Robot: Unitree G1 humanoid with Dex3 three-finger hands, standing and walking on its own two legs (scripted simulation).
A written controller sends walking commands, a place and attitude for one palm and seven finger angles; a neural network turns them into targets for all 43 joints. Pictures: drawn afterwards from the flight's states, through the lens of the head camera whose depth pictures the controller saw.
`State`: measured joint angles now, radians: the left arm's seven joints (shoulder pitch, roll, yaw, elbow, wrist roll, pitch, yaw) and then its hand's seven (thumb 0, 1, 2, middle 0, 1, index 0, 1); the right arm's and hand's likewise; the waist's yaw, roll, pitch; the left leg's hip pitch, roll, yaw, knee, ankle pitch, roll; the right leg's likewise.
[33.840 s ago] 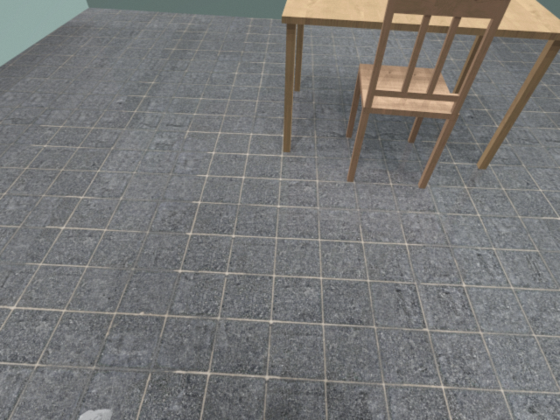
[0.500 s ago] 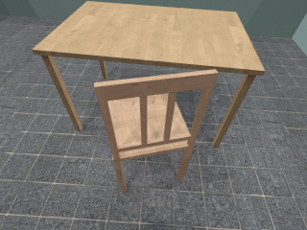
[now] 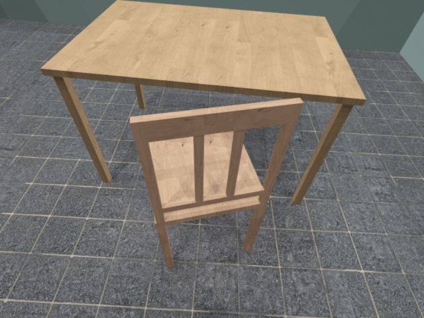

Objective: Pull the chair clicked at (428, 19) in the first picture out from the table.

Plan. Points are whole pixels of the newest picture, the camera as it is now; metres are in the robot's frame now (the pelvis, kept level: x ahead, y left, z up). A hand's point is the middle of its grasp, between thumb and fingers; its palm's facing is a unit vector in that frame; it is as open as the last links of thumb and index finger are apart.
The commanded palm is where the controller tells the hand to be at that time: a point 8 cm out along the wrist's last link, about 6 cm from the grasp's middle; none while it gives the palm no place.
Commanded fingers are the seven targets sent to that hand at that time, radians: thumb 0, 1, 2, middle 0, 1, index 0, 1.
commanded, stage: look again from close up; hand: left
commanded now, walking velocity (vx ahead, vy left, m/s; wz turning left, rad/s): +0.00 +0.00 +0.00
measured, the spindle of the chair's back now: (198, 171) +0.51 +0.07 -0.09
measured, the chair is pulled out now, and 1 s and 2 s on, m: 0.18 0.18 0.18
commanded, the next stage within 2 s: shuffle to correct the standing spot in 1.28 s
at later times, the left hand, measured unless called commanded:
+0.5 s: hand out of the picture -0.01 +0.15 -0.18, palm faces +0.04 -0.99 -0.14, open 7.4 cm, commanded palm none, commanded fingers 0.00 0.90 0.90 -0.20 -0.30 -0.20 -0.30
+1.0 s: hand out of the picture -0.01 +0.15 -0.18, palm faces +0.04 -0.99 -0.14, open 7.4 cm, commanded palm none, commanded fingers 0.00 0.90 0.90 -0.20 -0.30 -0.20 -0.30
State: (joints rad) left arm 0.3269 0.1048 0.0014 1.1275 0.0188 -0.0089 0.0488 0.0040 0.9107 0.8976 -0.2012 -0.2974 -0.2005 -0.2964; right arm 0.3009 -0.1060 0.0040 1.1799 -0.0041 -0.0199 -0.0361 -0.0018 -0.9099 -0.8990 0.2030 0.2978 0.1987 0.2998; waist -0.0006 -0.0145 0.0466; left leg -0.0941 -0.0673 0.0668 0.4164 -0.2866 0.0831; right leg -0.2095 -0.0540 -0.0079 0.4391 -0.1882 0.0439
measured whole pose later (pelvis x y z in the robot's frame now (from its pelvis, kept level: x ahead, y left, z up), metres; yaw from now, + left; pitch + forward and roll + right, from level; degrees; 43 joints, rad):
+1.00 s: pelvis +0.02 +0.00 +0.00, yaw -1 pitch -2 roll +0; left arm 0.34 0.09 0.01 1.14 0.02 -0.01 0.05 0.00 0.91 0.90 -0.20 -0.30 -0.20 -0.30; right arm 0.33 -0.09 0.01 1.18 0.00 -0.03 -0.05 0.00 -0.91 -0.90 0.20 0.30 0.20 0.30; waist 0.00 -0.01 0.04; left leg -0.06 -0.07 0.07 0.40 -0.31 0.08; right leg -0.19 -0.05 0.00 0.45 -0.22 0.05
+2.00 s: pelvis +0.09 -0.07 -0.01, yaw +12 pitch -1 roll -1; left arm 0.32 0.13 0.03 1.04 0.03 0.01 0.03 0.00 0.91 0.90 -0.20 -0.30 -0.20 -0.30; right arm 0.27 -0.18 -0.05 1.08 -0.03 0.00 -0.04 0.00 -0.91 -0.90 0.20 0.30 0.20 0.30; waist -0.01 -0.03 0.06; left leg -0.32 0.03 0.10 0.70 -0.38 0.03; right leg -0.22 0.00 -0.16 0.56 -0.33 -0.05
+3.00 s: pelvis +0.08 -0.04 +0.00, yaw +12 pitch -1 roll +1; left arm 0.28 0.17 0.00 1.03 0.02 0.01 0.03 0.01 0.91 0.90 -0.20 -0.30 -0.20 -0.30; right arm 0.32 -0.16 0.01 1.04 -0.02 -0.01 -0.01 0.00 -0.91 -0.90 0.21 0.30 0.20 0.30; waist -0.01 0.02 0.03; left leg -0.19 -0.08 0.09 0.46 -0.26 0.09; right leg -0.25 -0.07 0.06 0.51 -0.25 0.01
